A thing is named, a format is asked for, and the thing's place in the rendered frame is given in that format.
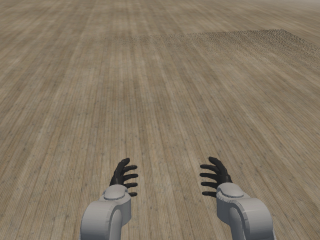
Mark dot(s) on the robot right forearm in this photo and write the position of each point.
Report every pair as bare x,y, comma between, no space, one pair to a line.
248,218

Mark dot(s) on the robot left forearm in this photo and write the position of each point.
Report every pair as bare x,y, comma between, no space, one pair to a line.
104,219

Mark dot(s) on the left robot hand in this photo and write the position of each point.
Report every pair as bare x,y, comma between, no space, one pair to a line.
119,178

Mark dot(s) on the right robot hand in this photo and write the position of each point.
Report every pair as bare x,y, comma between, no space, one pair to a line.
220,177

